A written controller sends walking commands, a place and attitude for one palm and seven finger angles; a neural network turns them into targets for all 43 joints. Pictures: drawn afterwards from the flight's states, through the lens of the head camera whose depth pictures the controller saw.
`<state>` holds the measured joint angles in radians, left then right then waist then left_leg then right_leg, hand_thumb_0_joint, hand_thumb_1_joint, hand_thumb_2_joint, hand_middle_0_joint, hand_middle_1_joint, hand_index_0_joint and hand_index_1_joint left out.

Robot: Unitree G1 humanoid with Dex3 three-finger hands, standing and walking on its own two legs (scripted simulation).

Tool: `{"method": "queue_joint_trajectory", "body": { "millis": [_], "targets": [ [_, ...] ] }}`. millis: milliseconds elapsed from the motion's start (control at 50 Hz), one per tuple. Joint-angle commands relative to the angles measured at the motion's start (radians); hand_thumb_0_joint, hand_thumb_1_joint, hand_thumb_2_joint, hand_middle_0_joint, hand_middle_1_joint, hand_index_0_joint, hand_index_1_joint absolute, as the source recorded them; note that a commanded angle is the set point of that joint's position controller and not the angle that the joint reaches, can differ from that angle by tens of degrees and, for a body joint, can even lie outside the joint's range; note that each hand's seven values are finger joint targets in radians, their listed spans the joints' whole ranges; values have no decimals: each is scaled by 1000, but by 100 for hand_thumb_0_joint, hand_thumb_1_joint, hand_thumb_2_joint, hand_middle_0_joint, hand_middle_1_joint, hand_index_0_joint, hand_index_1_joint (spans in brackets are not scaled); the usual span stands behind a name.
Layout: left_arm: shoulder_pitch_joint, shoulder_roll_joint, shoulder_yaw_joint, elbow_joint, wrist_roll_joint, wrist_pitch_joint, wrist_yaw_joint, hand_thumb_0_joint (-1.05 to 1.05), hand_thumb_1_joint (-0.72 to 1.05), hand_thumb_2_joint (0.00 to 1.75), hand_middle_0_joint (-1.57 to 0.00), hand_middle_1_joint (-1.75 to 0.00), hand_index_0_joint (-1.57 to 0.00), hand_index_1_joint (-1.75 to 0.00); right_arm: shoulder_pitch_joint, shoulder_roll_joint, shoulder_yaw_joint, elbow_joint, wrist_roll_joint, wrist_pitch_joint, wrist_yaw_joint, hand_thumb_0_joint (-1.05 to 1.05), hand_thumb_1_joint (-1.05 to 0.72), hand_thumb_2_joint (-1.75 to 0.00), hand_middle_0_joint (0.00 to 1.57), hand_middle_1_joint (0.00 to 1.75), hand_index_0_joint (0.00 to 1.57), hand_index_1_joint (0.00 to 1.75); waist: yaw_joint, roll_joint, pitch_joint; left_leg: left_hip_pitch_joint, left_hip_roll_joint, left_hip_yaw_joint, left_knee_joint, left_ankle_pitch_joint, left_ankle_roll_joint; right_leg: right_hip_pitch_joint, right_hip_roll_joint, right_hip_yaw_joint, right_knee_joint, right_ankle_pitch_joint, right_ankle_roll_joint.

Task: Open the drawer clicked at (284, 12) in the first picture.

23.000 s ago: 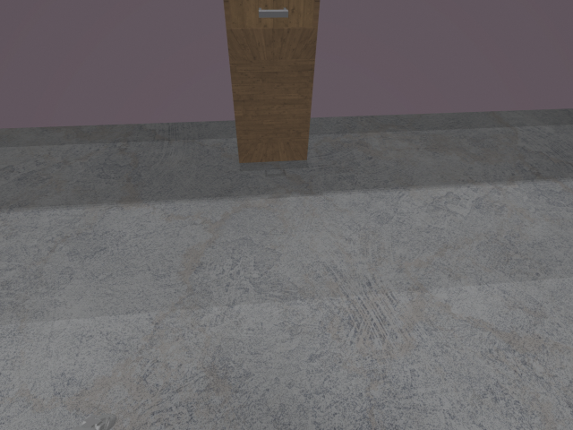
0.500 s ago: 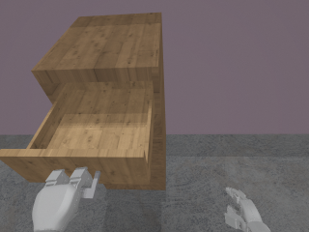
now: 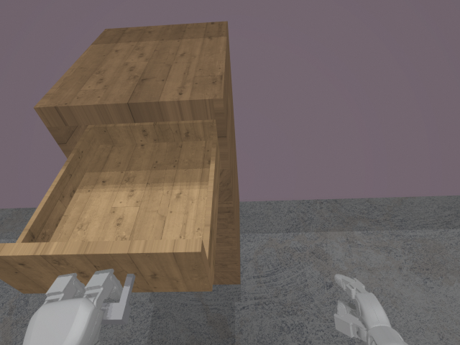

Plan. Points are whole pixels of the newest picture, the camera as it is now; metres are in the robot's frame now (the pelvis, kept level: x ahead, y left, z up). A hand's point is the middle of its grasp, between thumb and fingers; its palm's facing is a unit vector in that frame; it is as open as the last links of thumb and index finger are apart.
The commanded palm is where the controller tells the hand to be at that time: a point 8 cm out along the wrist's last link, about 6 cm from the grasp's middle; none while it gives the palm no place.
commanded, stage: pull the drawer open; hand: left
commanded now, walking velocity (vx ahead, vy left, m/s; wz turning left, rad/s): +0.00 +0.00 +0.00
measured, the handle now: (92, 297) +0.17 +0.23 +0.06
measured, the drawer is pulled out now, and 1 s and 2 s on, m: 0.30 0.30 0.27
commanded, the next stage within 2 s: open the thumb to release the handle in 0.12 s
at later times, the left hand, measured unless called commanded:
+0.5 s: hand (94, 322) +0.14 +0.23 +0.04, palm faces +0.06 -0.11 -0.99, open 7.4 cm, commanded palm +0.10 +0.23 +0.09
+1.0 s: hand (90, 333) +0.13 +0.23 +0.04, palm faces +0.04 -0.10 -0.99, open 13.7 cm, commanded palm +0.11 +0.23 +0.09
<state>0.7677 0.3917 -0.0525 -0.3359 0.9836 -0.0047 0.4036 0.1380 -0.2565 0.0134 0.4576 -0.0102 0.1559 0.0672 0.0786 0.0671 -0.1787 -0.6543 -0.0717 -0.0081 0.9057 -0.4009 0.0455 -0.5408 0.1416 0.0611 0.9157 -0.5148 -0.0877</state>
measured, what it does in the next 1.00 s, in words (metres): stands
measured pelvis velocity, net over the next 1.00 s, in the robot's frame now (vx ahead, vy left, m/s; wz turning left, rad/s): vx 0.00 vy -0.02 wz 0.04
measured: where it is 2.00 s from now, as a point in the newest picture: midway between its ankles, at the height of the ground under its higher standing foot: outside the picture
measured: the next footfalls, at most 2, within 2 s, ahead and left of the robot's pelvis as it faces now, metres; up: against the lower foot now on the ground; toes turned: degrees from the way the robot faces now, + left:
none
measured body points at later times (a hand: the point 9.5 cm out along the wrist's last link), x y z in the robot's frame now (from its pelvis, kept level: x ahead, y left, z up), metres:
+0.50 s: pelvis +0.01 +0.00 -0.01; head +0.02 -0.04 +0.44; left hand +0.14 +0.23 +0.09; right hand +0.24 -0.19 -0.10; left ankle +0.03 +0.09 -0.69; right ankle -0.04 -0.07 -0.69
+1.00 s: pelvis +0.00 -0.02 +0.00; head +0.01 -0.05 +0.45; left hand +0.12 +0.23 +0.09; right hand +0.23 -0.23 -0.08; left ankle +0.03 +0.09 -0.69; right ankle -0.04 -0.07 -0.69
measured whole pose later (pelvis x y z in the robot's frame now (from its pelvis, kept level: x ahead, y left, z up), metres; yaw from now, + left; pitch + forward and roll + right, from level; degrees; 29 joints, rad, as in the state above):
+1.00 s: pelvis +0.00 -0.02 +0.00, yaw +2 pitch +8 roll +0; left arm 0.67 0.42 -0.03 -0.25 0.99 -0.06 0.42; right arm 0.13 -0.26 -0.01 0.50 -0.02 0.16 0.01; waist 0.10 0.06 -0.16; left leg -0.65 -0.08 -0.05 0.89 -0.38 0.02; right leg -0.53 0.14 0.02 0.90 -0.50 -0.11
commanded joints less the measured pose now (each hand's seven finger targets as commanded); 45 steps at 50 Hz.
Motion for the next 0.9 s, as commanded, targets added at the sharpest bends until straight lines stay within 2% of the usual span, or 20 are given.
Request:
{"method": "queue_joint_trajectory", "body": {
  "millis": [0,20,140,180,200,220,240,280,340,400,480,520,600,660,760,780,800,840,860,880],
  "targets": [
    [252,112,106,-163,-26,3,48,0,90,90,-40,-135,-40,-135,-175,-81,-35,-189,-1,-44,9,0,-90,-90,20,30,20,30,53,-84,-52,167,21,-34,-52,239,3,-56,-97,86,-177,402,35],
    [265,99,100,-152,-25,0,52,0,90,90,-40,-135,-40,-135,-174,-79,-40,-186,4,-43,7,0,-90,-90,20,30,20,30,47,-79,-26,145,24,-34,-57,232,5,-44,-96,78,-175,417,36],
    [307,116,121,-166,-20,-8,73,0,90,90,-40,-135,-40,-135,-171,-85,-39,-188,-3,-40,18,0,-90,-90,20,30,20,30,52,-80,-65,155,24,-35,-36,277,1,-56,-97,87,-152,474,38],
    [320,94,100,-185,-22,-3,77,0,90,90,-40,-135,-40,-135,-164,-86,-44,-193,2,-39,22,0,-90,-90,20,30,20,30,46,-48,-73,162,31,-39,-38,314,1,-57,-93,73,-138,478,32],
    [-46,218,201,-131,27,2,94,0,90,90,-40,-135,-40,-135,-155,-105,-39,-143,-19,-17,7,0,-90,-90,20,30,20,30,-22,-93,-22,153,17,-59,-20,227,4,-182,-83,84,-137,379,31],
    [-21,167,195,-110,38,-6,107,0,83,87,-40,-134,-40,-134,-149,-87,-49,-158,-21,-23,-9,0,-90,-90,20,30,20,30,14,-66,-33,143,16,-52,-33,192,9,-140,-73,55,-139,333,32],
    [-1,159,178,-67,45,-9,110,0,76,84,-39,-134,-39,-134,-148,-82,-43,-156,-25,-32,-8,0,-90,-90,20,30,20,30,9,-78,-21,159,12,-54,-25,186,6,-177,-77,57,-147,293,28],
    [37,127,164,-98,24,-5,114,0,62,78,-38,-132,-38,-132,-134,-84,-57,-167,-14,-37,-7,0,-90,-90,20,30,20,30,23,-29,-90,186,18,-58,-34,222,5,-137,-71,51,-131,326,19],
    [19,119,137,-116,-1,15,99,0,41,69,-36,-130,-36,-130,-132,-81,-62,-155,-10,-33,-7,0,-90,-90,20,30,20,30,22,-77,-160,204,15,-54,-26,272,8,-85,-75,49,-126,412,33],
    [27,125,129,-92,-6,30,82,0,20,60,-35,-127,-35,-127,-148,-77,-48,-151,-3,-28,-13,0,-90,-90,20,30,20,30,22,-132,-140,175,14,-50,-33,274,9,-51,-83,62,-131,474,43],
    [38,150,140,-76,-3,40,63,0,-8,48,-33,-124,-33,-124,-160,-74,-32,-154,8,-31,-28,0,-90,-90,20,30,20,30,29,-124,-80,143,16,-40,-54,253,10,-14,-93,77,-157,516,47],
    [41,125,109,-81,2,35,49,0,-22,42,-32,-123,-32,-123,-157,-68,-31,-153,7,-36,-26,0,-90,-90,20,30,20,30,25,-106,-62,157,16,-38,-59,254,11,-16,-96,76,-166,515,53],
    [43,169,154,-92,-13,29,33,0,-50,30,-30,-120,-30,-120,-166,-72,-20,-154,2,-37,-32,0,-90,-90,20,30,20,30,32,-104,-78,168,10,-33,-60,250,9,19,-112,102,-188,569,61],
    [68,162,160,-75,-18,7,29,0,-50,30,-30,-120,-30,-120,-162,-70,-24,-154,5,-41,-36,0,-90,-90,20,30,20,30,31,-90,-33,154,9,-32,-69,218,10,7,-111,94,-204,525,62],
    [49,174,185,-66,-15,-19,39,0,-50,30,-30,-120,-30,-120,-165,-78,-30,-155,-3,-37,-41,0,-90,-90,20,30,20,30,30,-58,-13,155,1,-31,-59,192,11,-19,-110,106,-221,470,56],
    [28,180,196,-65,-20,-15,43,0,-50,30,-30,-120,-30,-120,-161,-81,-34,-153,-2,-34,-41,0,-90,-90,20,30,20,30,26,-62,-21,148,3,-32,-66,179,11,-20,-107,101,-221,436,51],
    [-72,168,166,-120,-18,-17,41,0,-50,30,-30,-120,-30,-120,-173,-84,-35,-152,-14,-33,-39,0,-90,-90,20,30,20,30,9,-59,-35,181,-3,-34,-54,173,13,-55,-112,115,-238,389,52],
    [-77,189,197,-89,-9,-27,53,0,-50,30,-30,-120,-30,-120,-158,-80,-43,-145,-16,-41,-48,0,-90,-90,20,30,20,30,17,-45,-40,181,-4,-34,-47,163,12,-61,-110,117,-244,350,49],
    [-68,170,182,-65,-10,-26,54,0,-50,30,-30,-120,-30,-120,-155,-77,-45,-142,-12,-42,-50,0,-90,-90,20,30,20,30,10,-49,-12,165,-5,-37,-49,153,13,-60,-109,113,-245,362,50],
    [-89,182,198,-63,-11,-24,55,0,-50,30,-30,-120,-30,-120,-155,-81,-47,-139,-10,-40,-51,0,-90,-90,20,30,20,30,8,-72,-25,161,-3,-41,-55,153,13,-54,-104,119,-242,363,45]
  ]
}}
